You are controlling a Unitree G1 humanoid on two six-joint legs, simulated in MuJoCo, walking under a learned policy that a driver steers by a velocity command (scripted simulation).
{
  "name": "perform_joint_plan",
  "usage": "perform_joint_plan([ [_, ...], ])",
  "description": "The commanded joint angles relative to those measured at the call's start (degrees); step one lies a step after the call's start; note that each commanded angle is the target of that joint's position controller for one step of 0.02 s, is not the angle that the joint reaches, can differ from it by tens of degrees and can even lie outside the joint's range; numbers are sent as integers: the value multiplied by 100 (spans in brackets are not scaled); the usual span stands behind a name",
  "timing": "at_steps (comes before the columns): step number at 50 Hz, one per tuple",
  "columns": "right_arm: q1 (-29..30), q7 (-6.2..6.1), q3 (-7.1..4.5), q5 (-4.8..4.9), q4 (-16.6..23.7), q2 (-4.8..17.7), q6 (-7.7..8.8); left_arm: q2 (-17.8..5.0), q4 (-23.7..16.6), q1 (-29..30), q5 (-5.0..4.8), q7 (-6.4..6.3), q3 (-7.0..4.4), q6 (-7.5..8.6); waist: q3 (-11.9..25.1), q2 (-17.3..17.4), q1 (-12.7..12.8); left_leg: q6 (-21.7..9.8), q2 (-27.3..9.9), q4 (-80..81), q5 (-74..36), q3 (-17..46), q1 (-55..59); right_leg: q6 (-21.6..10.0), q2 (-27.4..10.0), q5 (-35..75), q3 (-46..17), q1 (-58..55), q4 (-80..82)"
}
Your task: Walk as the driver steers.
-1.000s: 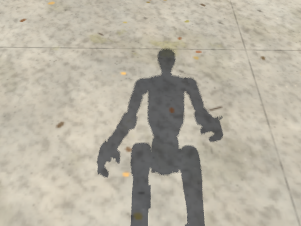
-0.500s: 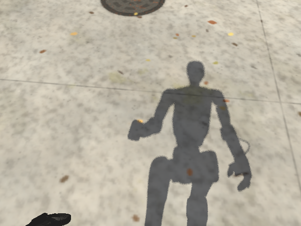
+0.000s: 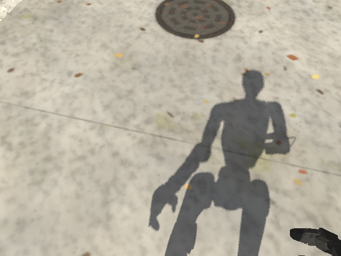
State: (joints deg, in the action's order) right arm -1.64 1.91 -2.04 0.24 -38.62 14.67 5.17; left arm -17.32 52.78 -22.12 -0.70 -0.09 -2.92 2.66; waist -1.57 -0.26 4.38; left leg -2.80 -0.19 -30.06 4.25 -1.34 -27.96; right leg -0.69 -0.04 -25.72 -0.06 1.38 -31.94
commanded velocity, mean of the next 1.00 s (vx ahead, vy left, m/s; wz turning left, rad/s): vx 0.50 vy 0.00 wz -0.01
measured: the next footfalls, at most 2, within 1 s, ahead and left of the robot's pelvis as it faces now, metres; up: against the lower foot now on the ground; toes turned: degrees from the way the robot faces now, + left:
right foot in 0.50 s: +0.44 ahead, -0.14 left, +0.00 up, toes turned -2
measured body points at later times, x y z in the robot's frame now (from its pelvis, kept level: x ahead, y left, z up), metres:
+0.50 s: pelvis +0.28 -0.03 +0.00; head +0.31 -0.04 +0.45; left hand +0.50 +0.21 -0.08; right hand +0.26 -0.32 -0.13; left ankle +0.12 +0.10 -0.72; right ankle +0.40 -0.14 -0.73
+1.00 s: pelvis +0.55 -0.02 +0.01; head +0.58 -0.01 +0.46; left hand +0.53 +0.27 -0.13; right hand +0.77 -0.25 -0.08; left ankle +0.70 +0.11 -0.72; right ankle +0.40 -0.14 -0.72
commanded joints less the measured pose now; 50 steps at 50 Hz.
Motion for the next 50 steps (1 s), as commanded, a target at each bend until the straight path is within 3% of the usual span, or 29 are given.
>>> perform_joint_plan([
  [1,-2473,-72,-437,24,-277,1241,-54,-443,-437,-289,-17,52,25,284,2393,1288,-1122,-1590,-2195,1054,1344,4245,5205,-87,159,-742,-667,3872,-4079],
  [2,-2037,-84,-347,30,-243,1046,-53,-802,-638,259,-161,90,-81,358,1435,960,-1077,-1336,-1999,1209,1393,3435,4462,-154,-150,-383,-632,4294,-4249],
  [3,-1640,-91,-307,6,-188,948,-56,-759,-729,622,-158,80,-69,383,910,553,-921,-1200,-1763,1348,974,2769,3633,-160,-429,133,-446,4203,-4013],
  [4,-1344,-68,-264,-35,-178,805,-45,-701,-755,782,-59,66,-83,371,504,343,-754,-1143,-1555,1554,467,2317,2907,-117,-590,473,-379,4027,-3644],
  [6,-1091,-46,-225,-77,-181,661,12,-528,-676,541,-11,60,-85,250,379,522,-431,-1109,-1315,1900,-56,1820,2155,-34,-776,839,-413,3415,-3265],
  [8,-1103,-44,-251,-25,-281,746,81,-349,-667,521,17,36,-49,141,271,491,-323,-1189,-1266,2132,-396,1447,1819,82,-820,1047,-345,3352,-2931],
  [11,-1291,-110,-298,-18,-455,913,86,-284,-855,1095,75,26,-19,120,51,334,-427,-1158,-1171,2316,-595,1024,1785,213,-844,1945,-308,3638,-1952],
  [15,-1629,-174,-317,33,-673,1052,31,-158,-1039,1899,40,109,48,199,-103,312,-716,-920,-967,2345,-496,543,1827,198,-590,3095,-86,3277,-525],
  [19,-2014,-194,-343,90,-954,1127,-69,-248,-1262,2436,-14,212,45,242,-222,333,-857,-842,-1287,2073,-473,640,2566,42,-478,2949,-139,3395,64],
  [22,-1998,-234,-381,101,-1060,1204,-169,-412,-1283,2292,-4,274,-7,278,-100,444,-664,-687,-1476,1605,-1186,710,3073,-189,-359,2304,-71,3086,301],
  [23,-1889,-245,-386,104,-1056,1238,-203,-520,-1187,1919,6,268,-69,289,116,484,-422,-594,-1379,1155,-2011,603,3089,-296,-200,2188,93,2505,422],
  [24,-1866,-257,-342,81,-1049,1135,-237,-747,-930,1122,24,230,-203,289,615,397,-54,-450,-1087,220,-2632,377,2880,-455,-55,2237,230,1382,482],
  [25,-1931,-277,-222,-28,-924,884,-239,-1143,-716,113,71,177,-333,275,1455,-86,296,-242,-758,-1398,-1582,107,1908,-789,-850,2486,-626,-293,247],
  [26,-2631,-216,-17,-38,-835,199,-115,-1641,-587,-286,74,171,-453,221,2139,-1609,-5,191,306,-3495,1691,-3,-497,-1754,-2124,1302,-3332,-2293,791],
  [27,-2368,-186,-110,51,-929,671,12,-1071,-616,-308,-14,184,-300,213,2192,-1270,218,152,216,-4254,2911,798,-1227,-1760,-2164,473,-4125,-2359,1382],
  [28,-1839,-152,-212,205,-769,1020,94,-851,-686,119,2,167,-220,226,1329,-934,179,63,-87,-4424,2511,780,-1653,-1489,-1991,499,-3319,-1690,1487],
  [29,-1496,-174,-199,202,-691,985,123,-738,-766,502,43,154,-187,229,877,-519,36,42,-386,-4199,1984,606,-1549,-1344,-1772,982,-2657,-931,1578],
  [30,-1307,-200,-217,110,-663,934,112,-582,-793,784,81,164,-146,238,507,-327,-108,72,-561,-3835,1636,539,-1363,-1289,-1581,1554,-2191,-237,1744],
  [32,-1497,-207,-223,60,-726,763,-3,-415,-797,981,144,178,-98,283,411,-503,-403,120,-743,-3444,1278,576,-744,-1245,-1354,2134,-1683,458,2051],
  [35,-1332,-231,-180,9,-667,557,-133,-590,-668,884,80,147,-152,349,215,-385,-486,280,-813,-2817,897,489,-817,-1365,-1328,2570,-1217,787,2397],
  [41,-199,-149,-101,17,-401,394,-73,-773,-404,459,16,29,-198,280,-85,-297,-153,369,-610,-772,-833,260,-720,-1095,-1036,2620,-428,697,2572],
  [46,506,-15,-93,73,-135,480,-8,-829,-98,-5,-55,3,-230,153,-287,-304,22,210,-461,-33,-658,291,-739,-1017,-1379,2662,-542,-45,2237],
  [48,384,20,-140,64,-127,617,41,-893,-56,20,-74,-25,-262,90,-223,-363,-152,99,-372,178,-259,308,-439,-933,-1496,2994,-726,-270,1919],
  [49,97,16,-189,59,-199,719,65,-951,-68,112,-78,-35,-281,62,-77,-427,-343,36,-262,273,-87,218,27,-876,-1467,3473,-751,-268,1616],
  [50,-547,-16,-295,40,-394,896,82,-920,-95,222,-76,-42,-264,39,290,-382,-698,-80,-127,436,-72,87,972,-749,-1233,4153,-609,-110,923],
])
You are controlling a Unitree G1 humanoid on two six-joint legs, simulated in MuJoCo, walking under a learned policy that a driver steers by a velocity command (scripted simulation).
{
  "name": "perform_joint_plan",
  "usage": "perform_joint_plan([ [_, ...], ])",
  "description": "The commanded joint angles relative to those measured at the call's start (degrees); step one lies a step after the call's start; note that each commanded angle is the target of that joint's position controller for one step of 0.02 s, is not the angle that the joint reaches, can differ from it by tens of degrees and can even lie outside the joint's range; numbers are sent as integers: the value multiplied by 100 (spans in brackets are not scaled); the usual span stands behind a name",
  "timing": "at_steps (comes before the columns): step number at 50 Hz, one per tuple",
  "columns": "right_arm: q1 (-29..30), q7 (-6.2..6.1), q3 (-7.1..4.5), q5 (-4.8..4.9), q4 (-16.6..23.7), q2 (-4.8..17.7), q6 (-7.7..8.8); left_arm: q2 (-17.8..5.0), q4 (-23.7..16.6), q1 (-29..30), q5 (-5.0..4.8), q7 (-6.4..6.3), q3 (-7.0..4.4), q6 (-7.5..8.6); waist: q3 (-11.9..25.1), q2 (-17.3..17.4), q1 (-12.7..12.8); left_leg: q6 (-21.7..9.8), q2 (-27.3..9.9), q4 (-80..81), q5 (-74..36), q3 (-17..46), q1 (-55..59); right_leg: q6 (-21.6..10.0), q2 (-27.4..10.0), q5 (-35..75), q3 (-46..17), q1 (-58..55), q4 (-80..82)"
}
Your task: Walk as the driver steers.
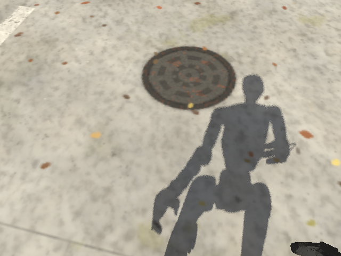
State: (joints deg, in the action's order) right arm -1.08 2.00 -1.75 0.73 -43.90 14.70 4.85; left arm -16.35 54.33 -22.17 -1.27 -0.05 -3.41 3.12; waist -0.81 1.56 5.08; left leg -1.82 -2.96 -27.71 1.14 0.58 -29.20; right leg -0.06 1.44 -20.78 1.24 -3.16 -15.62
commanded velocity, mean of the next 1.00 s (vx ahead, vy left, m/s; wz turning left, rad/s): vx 0.37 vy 0.00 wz -0.35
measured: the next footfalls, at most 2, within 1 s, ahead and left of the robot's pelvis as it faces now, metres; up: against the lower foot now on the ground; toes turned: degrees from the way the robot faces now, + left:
left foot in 0.02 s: +0.18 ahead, +0.13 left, +0.00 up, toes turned +1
right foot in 0.56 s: +0.43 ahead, -0.17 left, +0.00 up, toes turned -21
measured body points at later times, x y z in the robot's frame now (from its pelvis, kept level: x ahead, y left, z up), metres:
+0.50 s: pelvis +0.26 -0.01 +0.00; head +0.29 -0.03 +0.45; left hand +0.51 +0.18 -0.10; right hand +0.21 -0.29 -0.14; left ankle +0.14 +0.13 -0.73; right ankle +0.39 -0.16 -0.71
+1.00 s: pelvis +0.46 -0.09 +0.01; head +0.48 -0.10 +0.46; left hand +0.66 +0.12 -0.11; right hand +0.49 -0.38 -0.11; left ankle +0.60 +0.00 -0.72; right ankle +0.39 -0.15 -0.73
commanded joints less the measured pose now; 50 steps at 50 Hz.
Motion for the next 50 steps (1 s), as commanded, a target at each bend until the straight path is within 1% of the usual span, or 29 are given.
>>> perform_joint_plan([
  [1,-1583,-83,-465,-68,-117,1220,120,-770,-328,232,52,-45,-118,-4,968,-380,-1164,-404,-199,-55,125,173,2682,-626,-1039,3322,-524,1046,-1977],
  [2,-2299,-132,-610,-151,-229,1797,74,-154,-464,-330,134,-12,65,81,1955,813,-1125,-1101,-1684,-84,531,2163,5063,-208,-236,1236,-80,3170,-4178],
  [3,-2513,-120,-536,-96,-306,1493,22,-156,-412,-399,23,-4,82,172,2418,1472,-1192,-1429,-2176,839,1668,3864,5332,-125,103,-1328,-621,4138,-5298],
  [4,-2130,-129,-414,-68,-262,1118,30,-767,-495,67,-146,1,-96,209,1500,873,-1196,-1138,-1966,1077,2326,3266,4569,-203,-256,-1063,-893,4598,-5766],
  [5,-1671,-143,-348,-64,-191,912,41,-810,-615,444,-179,-17,-122,202,871,663,-1052,-933,-1788,1230,2232,2532,3779,-253,-537,-555,-724,4674,-5714],
  [6,-1274,-130,-283,-78,-180,704,67,-743,-626,556,-119,-45,-140,160,442,479,-867,-852,-1577,1474,1849,1956,3041,-229,-724,-126,-669,4480,-5458],
  [8,-872,-118,-247,-146,-212,503,143,-516,-556,348,-66,-60,-173,4,141,635,-546,-718,-1263,1837,1177,1091,2183,-187,-963,387,-726,3845,-5083],
  [9,-818,-120,-260,-158,-246,506,174,-374,-550,305,-70,-57,-163,-64,84,572,-481,-742,-1232,1950,864,798,2014,-161,-977,517,-699,3764,-5040],
  [11,-844,-152,-308,-179,-334,629,219,-294,-668,456,-50,-61,-173,-155,-40,380,-427,-817,-1239,2074,308,336,1952,-102,-1003,907,-733,3978,-4842],
  [15,-1003,-253,-360,-186,-476,793,185,-224,-887,952,-2,28,-164,-135,-193,186,-521,-781,-1133,2159,-208,-428,2193,-33,-947,1994,-644,4217,-3636],
  [18,-1202,-310,-400,-133,-548,942,121,-109,-1117,1586,23,151,-91,-104,-373,49,-759,-735,-1160,2201,-324,-835,2411,-79,-877,2416,-256,4121,-2786],
  [22,-1555,-320,-472,-20,-701,1090,-47,-127,-1470,2148,14,285,-61,-117,-544,13,-914,-659,-1404,1864,-859,-1090,3290,-265,-774,1998,9,4359,-2204],
  [25,-1433,-345,-543,57,-662,1295,-178,-357,-1595,1916,10,344,-172,-152,-207,261,-606,-485,-1447,926,-3216,-1325,3647,-559,-345,1167,442,3643,-2119],
  [26,-1360,-356,-562,77,-635,1358,-228,-521,-1521,1453,-7,340,-269,-168,84,337,-315,-417,-1394,188,-4012,-1396,3608,-699,-108,919,592,3013,-2114],
  [27,-1236,-362,-550,105,-598,1355,-264,-783,-1320,614,-27,298,-430,-173,514,247,173,-252,-1195,-950,-4068,-1533,3225,-901,155,1194,645,1820,-1738],
  [28,-1318,-371,-469,-4,-525,1164,-232,-1257,-1104,-245,1,173,-633,-220,1002,-304,509,49,-922,-2659,-2542,-1516,1919,-1183,-247,1592,-278,107,-1469],
  [29,-1865,-294,-197,-231,-238,265,-86,-1856,-1168,61,35,106,-679,-182,1405,-1816,-303,466,356,-4737,3090,-1082,-600,-2241,-1834,1921,-3433,-1587,-1032],
  [30,-1515,-214,-233,-11,-290,694,127,-1390,-1384,-38,110,136,-511,-95,2262,-1043,79,423,445,-5420,3581,258,-956,-2533,-2334,2551,-4457,-1826,-432],
  [31,-1086,-181,-306,206,-211,927,200,-1055,-1340,226,154,157,-400,-22,1609,-689,101,320,134,-5357,3122,324,-1228,-2243,-2170,3689,-3356,-1338,-503],
  [32,-1027,-216,-287,150,-251,860,221,-846,-1325,535,87,159,-346,24,1076,-332,-111,261,-160,-4872,2672,268,-1124,-1948,-1869,4237,-2474,-553,-622],
  [33,-957,-265,-320,9,-325,881,192,-663,-1358,885,63,142,-296,27,745,-175,-276,270,-342,-4438,2411,224,-875,-1737,-1656,4413,-1966,170,-538],
  [34,-1018,-279,-361,-18,-362,943,106,-536,-1421,1115,126,114,-237,21,634,-260,-459,268,-427,-4259,2276,248,-443,-1658,-1525,4635,-1665,752,-366],
  [35,-1131,-288,-369,-21,-395,896,5,-560,-1430,1202,182,104,-229,26,608,-297,-585,288,-421,-4079,2154,242,-135,-1626,-1467,4830,-1501,1112,-228],
  [37,-1283,-325,-332,-67,-439,691,-137,-665,-1355,1243,194,77,-243,75,594,-299,-726,401,-356,-3532,1861,158,69,-1633,-1354,5365,-1117,1426,-106],
  [41,-911,-334,-251,-106,-389,513,-207,-683,-1175,1278,160,-31,-220,8,669,-542,-636,501,-250,-1994,682,72,234,-1343,-1023,5286,-513,1362,-116],
  [46,-395,-252,-247,-68,-346,599,-198,-606,-853,1128,202,-54,-139,-107,556,-643,-386,450,-101,-855,186,95,541,-1201,-1110,4435,-638,1070,-239],
  [48,-368,-224,-266,-106,-352,657,-177,-561,-755,1188,182,-52,-105,-138,461,-672,-439,319,-47,-497,436,90,685,-1144,-1183,4144,-810,1019,-507],
  [49,-513,-208,-271,-140,-414,653,-153,-509,-725,1273,140,-60,-75,-154,457,-633,-582,216,-3,-53,161,44,1000,-1022,-1111,3866,-826,1077,-724],
  [50,-655,-206,-290,-197,-481,742,-123,-439,-650,1135,129,-61,-45,-151,479,-460,-661,86,-77,489,-895,150,1503,-782,-907,3388,-819,1183,-931],
])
